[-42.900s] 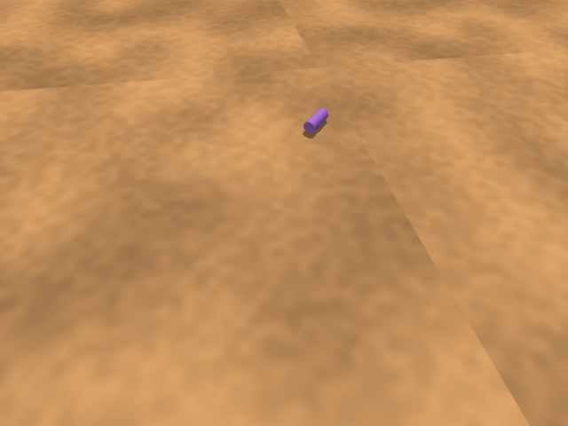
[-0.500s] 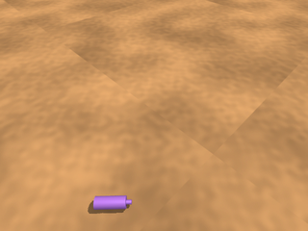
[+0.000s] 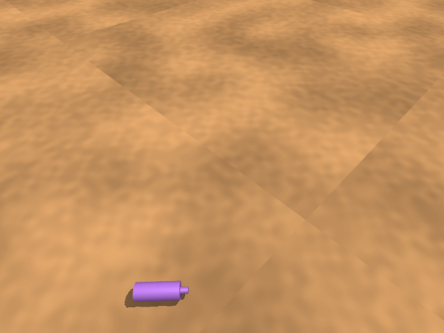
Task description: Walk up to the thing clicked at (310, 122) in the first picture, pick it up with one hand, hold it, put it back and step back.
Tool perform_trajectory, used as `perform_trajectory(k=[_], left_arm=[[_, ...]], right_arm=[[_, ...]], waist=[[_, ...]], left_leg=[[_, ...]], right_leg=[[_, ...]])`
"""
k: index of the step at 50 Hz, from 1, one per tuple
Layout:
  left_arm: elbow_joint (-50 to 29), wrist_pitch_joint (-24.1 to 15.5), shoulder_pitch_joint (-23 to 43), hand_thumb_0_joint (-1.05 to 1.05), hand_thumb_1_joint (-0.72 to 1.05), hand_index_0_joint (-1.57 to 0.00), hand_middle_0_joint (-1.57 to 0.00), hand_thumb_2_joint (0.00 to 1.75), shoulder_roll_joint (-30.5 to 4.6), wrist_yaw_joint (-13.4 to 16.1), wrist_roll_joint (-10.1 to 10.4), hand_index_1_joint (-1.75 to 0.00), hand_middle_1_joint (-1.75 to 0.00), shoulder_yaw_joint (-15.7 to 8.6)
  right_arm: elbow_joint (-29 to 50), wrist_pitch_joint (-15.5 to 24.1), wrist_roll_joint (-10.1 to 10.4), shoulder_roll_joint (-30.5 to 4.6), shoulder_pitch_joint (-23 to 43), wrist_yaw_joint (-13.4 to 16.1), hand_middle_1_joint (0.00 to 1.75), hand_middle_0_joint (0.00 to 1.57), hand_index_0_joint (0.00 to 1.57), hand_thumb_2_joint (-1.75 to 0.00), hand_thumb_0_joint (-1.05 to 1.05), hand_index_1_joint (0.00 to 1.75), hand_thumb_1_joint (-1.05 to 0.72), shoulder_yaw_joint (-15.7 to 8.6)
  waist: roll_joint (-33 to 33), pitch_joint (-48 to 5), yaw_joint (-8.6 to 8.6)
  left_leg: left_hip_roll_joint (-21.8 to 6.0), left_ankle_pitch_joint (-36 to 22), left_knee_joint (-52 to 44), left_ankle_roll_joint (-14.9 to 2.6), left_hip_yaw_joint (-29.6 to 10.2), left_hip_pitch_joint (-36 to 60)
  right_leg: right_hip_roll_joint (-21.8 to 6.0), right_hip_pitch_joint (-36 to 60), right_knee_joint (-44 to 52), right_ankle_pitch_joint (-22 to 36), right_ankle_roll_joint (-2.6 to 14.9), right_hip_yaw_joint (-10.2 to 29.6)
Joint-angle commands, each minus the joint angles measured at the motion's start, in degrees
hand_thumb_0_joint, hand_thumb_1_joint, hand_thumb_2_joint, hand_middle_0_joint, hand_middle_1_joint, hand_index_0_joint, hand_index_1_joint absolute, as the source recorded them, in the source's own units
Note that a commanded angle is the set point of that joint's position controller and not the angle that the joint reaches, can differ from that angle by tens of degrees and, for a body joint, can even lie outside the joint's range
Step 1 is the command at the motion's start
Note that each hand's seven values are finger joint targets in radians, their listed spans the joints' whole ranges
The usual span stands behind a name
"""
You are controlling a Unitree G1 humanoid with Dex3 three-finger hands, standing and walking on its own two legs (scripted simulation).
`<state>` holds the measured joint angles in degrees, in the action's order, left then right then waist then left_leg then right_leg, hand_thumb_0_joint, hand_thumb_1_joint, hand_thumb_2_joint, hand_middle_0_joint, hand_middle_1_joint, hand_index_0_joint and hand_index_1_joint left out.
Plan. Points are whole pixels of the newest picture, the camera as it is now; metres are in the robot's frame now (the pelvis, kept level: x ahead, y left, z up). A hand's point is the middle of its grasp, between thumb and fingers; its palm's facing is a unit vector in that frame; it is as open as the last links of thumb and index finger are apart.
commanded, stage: stand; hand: left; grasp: from above
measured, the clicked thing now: (161, 291) +0.47 +0.26 -0.74
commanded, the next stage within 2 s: step back in 0.12 s
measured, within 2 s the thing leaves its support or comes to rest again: neither
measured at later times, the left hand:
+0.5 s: hand out of the picture +0.09 +0.31 -0.18, palm faces -0.02 -0.93 -0.37, open 7.4 cm
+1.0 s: hand out of the picture -0.04 +0.29 -0.15, palm faces -0.06 -0.91 -0.42, open 7.4 cm
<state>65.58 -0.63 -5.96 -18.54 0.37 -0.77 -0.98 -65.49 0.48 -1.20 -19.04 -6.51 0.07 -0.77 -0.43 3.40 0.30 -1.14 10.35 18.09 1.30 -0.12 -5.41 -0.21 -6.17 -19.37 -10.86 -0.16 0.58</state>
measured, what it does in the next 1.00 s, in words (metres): walks backwards: right foot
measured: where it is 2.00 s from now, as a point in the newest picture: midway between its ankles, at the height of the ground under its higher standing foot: outside the picture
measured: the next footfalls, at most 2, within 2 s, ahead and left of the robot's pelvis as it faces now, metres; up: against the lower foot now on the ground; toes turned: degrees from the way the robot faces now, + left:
right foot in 0.84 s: -0.10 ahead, -0.07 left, +0.00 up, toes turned -1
left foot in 1.28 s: -0.22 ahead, +0.16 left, +0.00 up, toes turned -1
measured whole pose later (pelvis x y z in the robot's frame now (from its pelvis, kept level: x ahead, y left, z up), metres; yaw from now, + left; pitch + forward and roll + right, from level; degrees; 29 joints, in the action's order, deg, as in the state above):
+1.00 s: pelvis -0.15 +0.03 -0.02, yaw -5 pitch -3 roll +2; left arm 49.5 2.4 -9.4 -20.1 0.2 -1.8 -4.4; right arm -51.9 -3.0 -0.5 -21.5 -6.8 0.7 -2.8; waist -0.3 9.2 -0.6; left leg 7.2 28.4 59.3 -0.1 -5.2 -25.3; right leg 1.6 -14.7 -34.4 -17.0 2.9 3.4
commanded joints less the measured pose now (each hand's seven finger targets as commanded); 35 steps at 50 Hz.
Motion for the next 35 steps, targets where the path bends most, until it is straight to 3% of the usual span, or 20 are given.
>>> perform_trajectory(k=[1,5,6,7,11,13,15,16,17,18,19,20,21,22,23,24,26,28,32,35], left_arm=[[-3.9,-1.2,2.0,0.00,0.90,-0.20,-0.20,0.90,-12.1,0.7,0.1,-0.30,-0.30,-1.8],[-3.9,-1.2,2.2,0.00,0.90,-0.20,-0.20,0.90,-12.4,0.7,0.2,-0.30,-0.30,-1.9],[-5.2,-0.7,1.6,0.00,0.90,-0.20,-0.20,0.90,-16.7,0.9,1.1,-0.30,-0.30,-4.5],[-5.6,-0.4,1.1,0.00,0.90,-0.20,-0.20,0.90,-16.8,1.1,1.2,-0.30,-0.30,-4.7],[-9.3,0.1,2.0,0.00,0.90,-0.20,-0.20,0.90,-17.6,1.1,1.1,-0.30,-0.30,-5.5],[-11.5,0.5,4.6,0.00,0.90,-0.20,-0.20,0.90,-18.3,1.3,0.3,-0.30,-0.30,-5.9],[-13.8,0.8,6.4,0.00,0.90,-0.20,-0.20,0.90,-18.5,1.2,-0.5,-0.30,-0.30,-5.9],[-14.5,1.1,7.3,0.00,0.90,-0.20,-0.20,0.90,-18.1,1.2,-0.6,-0.30,-0.30,-5.9],[-15.0,1.4,7.4,0.00,0.90,-0.20,-0.20,0.90,-17.6,1.1,-0.5,-0.30,-0.30,-5.7],[-15.7,1.7,7.9,0.00,0.90,-0.20,-0.20,0.90,-16.9,1.1,-0.3,-0.30,-0.30,-5.5],[-16.2,2.1,7.1,0.00,0.90,-0.20,-0.20,0.90,-14.8,1.0,0.4,-0.30,-0.30,-5.0],[-16.9,2.3,7.5,0.00,0.90,-0.20,-0.20,0.90,-12.8,1.3,0.6,-0.30,-0.30,-4.6],[-16.8,2.9,5.9,0.00,0.90,-0.20,-0.20,0.90,-12.4,1.6,0.4,-0.30,-0.30,-4.7],[-16.9,3.1,3.3,0.00,0.90,-0.20,-0.20,0.90,-12.2,1.8,0.3,-0.30,-0.30,-4.5],[-16.9,3.1,2.7,0.00,0.90,-0.20,-0.20,0.90,-11.9,2.1,0.4,-0.30,-0.30,-4.3],[-16.6,3.4,3.3,0.00,0.90,-0.20,-0.20,0.90,-12.6,2.1,0.2,-0.30,-0.30,-4.6],[-16.2,3.7,1.3,0.00,0.90,-0.20,-0.20,0.90,-13.3,1.9,0.9,-0.30,-0.30,-4.8],[-16.6,3.6,-1.4,0.00,0.90,-0.20,-0.20,0.90,-13.2,1.9,0.5,-0.30,-0.30,-5.0],[-18.7,3.1,0.1,0.00,0.90,-0.20,-0.20,0.90,-13.3,1.6,0.0,-0.30,-0.30,-5.3],[-19.8,2.9,0.4,0.00,0.90,-0.20,-0.20,0.90,-13.2,1.5,0.0,-0.30,-0.30,-5.6]], right_arm=[[3.0,1.1,0.3,-11.8,1.3,0.8,0.30,0.20,0.20,-0.90,0.00,0.30,-0.90,-2.0],[3.2,1.0,0.4,-11.5,2.0,0.8,0.30,0.20,0.20,-0.90,0.00,0.30,-0.90,-1.9],[4.5,0.1,0.5,-14.8,4.0,0.5,0.30,0.20,0.20,-0.90,0.00,0.30,-0.90,-2.8],[5.2,-0.2,1.0,-13.5,3.3,0.6,0.30,0.20,0.20,-0.90,0.00,0.30,-0.90,-2.8],[7.0,-1.2,1.2,-12.2,0.8,0.4,0.30,0.20,0.20,-0.90,0.00,0.30,-0.90,-3.1],[7.6,-1.9,1.0,-12.2,-0.8,0.3,0.30,0.20,0.20,-0.90,0.00,0.30,-0.90,-3.6],[8.6,-2.4,0.6,-12.4,-3.1,0.0,0.30,0.20,0.20,-0.90,0.00,0.30,-0.90,-4.2],[8.9,-2.4,0.7,-12.4,-4.0,-0.1,0.30,0.20,0.20,-0.90,0.00,0.30,-0.90,-4.3],[9.3,-2.1,0.9,-12.5,-4.0,-0.2,0.30,0.20,0.20,-0.90,0.00,0.30,-0.90,-4.3],[9.6,-1.7,0.7,-13.3,-4.9,0.0,0.30,0.20,0.20,-0.90,0.00,0.30,-0.90,-4.6],[10.3,-1.2,0.3,-15.7,-3.5,0.2,0.30,0.20,0.20,-0.90,0.00,0.30,-0.90,-5.0],[10.9,-0.9,0.0,-19.1,-2.7,0.4,0.30,0.20,0.20,-0.90,0.00,0.30,-0.90,-5.9],[11.0,-0.6,-0.6,-19.4,-4.2,0.6,0.30,0.20,0.20,-0.90,0.00,0.30,-0.90,-6.2],[11.6,-0.5,-0.6,-19.1,-4.1,1.0,0.30,0.20,0.20,-0.90,0.00,0.30,-0.90,-6.0],[12.9,-0.6,-0.7,-19.2,-3.1,1.2,0.30,0.20,0.20,-0.90,0.00,0.30,-0.90,-6.2],[13.6,-0.8,-0.6,-18.4,-1.1,1.5,0.30,0.20,0.20,-0.90,0.00,0.30,-0.90,-6.1],[15.0,-0.7,-1.0,-16.6,1.8,2.0,0.30,0.20,0.20,-0.90,0.00,0.30,-0.90,-5.6],[16.1,-0.6,-0.4,-15.3,1.3,2.4,0.30,0.20,0.20,-0.90,0.00,0.30,-0.90,-5.4],[16.7,-0.7,0.1,-15.1,-2.9,2.7,0.30,0.20,0.20,-0.90,0.00,0.30,-0.90,-5.9],[17.3,-0.8,0.0,-15.8,-4.2,2.6,0.30,0.20,0.20,-0.90,0.00,0.30,-0.90,-6.1]], waist=[[0.5,-5.0,-0.02],[0.3,-5.0,-0.15],[1.0,0.7,-0.72],[2.1,-0.2,-0.30],[5.6,-5.8,0.49],[8.4,-7.4,0.86],[11.2,-7.8,1.37],[11.3,-8.0,1.95],[10.3,-8.3,1.94],[7.4,-8.7,2.59],[-0.4,-8.5,1.90],[-7.7,-6.5,1.86],[-8.3,-6.7,1.62],[-6.2,-6.8,1.01],[-9.2,-6.8,1.37],[-8.6,-6.2,1.05],[-8.7,-5.9,-0.90],[-8.1,-7.7,-1.09],[-5.7,-6.9,1.62],[-6.3,-7.2,2.69]], left_leg=[[-6.2,-7.9,-2.1,-1.82,-4.1,1.3],[-6.4,-8.8,-2.1,-1.80,-4.2,1.6],[-5.3,-15.7,4.0,-3.23,-4.6,-3.4],[-4.8,-16.3,6.1,-3.22,-3.5,-4.1],[0.1,-6.2,16.4,-2.57,-0.6,-4.8],[2.4,6.8,22.5,-2.49,-0.3,-6.3],[2.9,16.5,27.2,-3.47,-1.6,-6.6],[2.2,15.7,25.4,-3.78,-2.3,-6.6],[1.7,10.0,21.7,-3.95,-2.4,-6.1],[-0.7,-5.6,16.0,-4.39,-3.6,-6.1],[-6.8,-18.1,8.9,-6.54,-10.0,-5.7],[-12.8,-29.0,3.9,-8.77,-18.1,-2.4],[-16.4,-33.4,3.7,-11.95,-22.2,1.9],[-16.7,-42.0,6.7,-12.10,-20.0,3.0],[-17.4,-40.4,5.4,-11.14,-21.4,2.1],[-15.3,-36.4,4.7,-9.63,-18.6,-0.5],[-11.4,-37.1,7.3,-8.61,-12.8,1.3],[-11.2,-37.0,9.2,-10.00,-11.8,5.9],[-11.2,-34.3,9.7,-9.71,-11.6,8.4],[-12.7,-33.2,10.2,-11.38,-13.0,7.9]], right_leg=[[-6.8,0.2,3.0,9.7,1.26,4.9],[-6.8,0.4,2.4,11.3,1.36,4.8],[-6.1,-3.8,-1.4,19.8,1.45,5.5],[-6.5,-3.1,-2.1,22.2,2.44,5.4],[-12.0,-3.4,-1.1,24.0,8.19,11.1],[-15.9,-4.5,-1.4,23.3,11.80,13.8],[-17.8,-8.1,-2.9,21.9,13.39,14.6],[-16.9,-8.1,-4.6,20.7,12.49,12.8],[-14.9,-7.9,-7.2,20.6,10.88,10.7],[-11.6,-6.9,-11.6,18.4,8.07,8.0],[-4.9,-9.0,-19.0,11.6,4.58,4.4],[3.4,-15.6,-26.6,-1.7,2.07,1.4],[6.3,-20.5,-32.9,-21.9,2.27,5.4],[6.1,-22.1,-37.5,-24.9,2.00,8.0],[6.0,-23.0,-39.8,-25.0,1.92,9.5],[6.1,-21.3,-41.7,-22.8,2.25,11.4],[6.1,-22.2,-45.7,-18.0,1.82,11.6],[5.9,-23.4,-45.7,-15.7,0.99,9.7],[4.9,-22.9,-37.9,-15.6,-0.74,8.4],[3.0,-20.0,-31.1,-16.6,-0.54,6.5]])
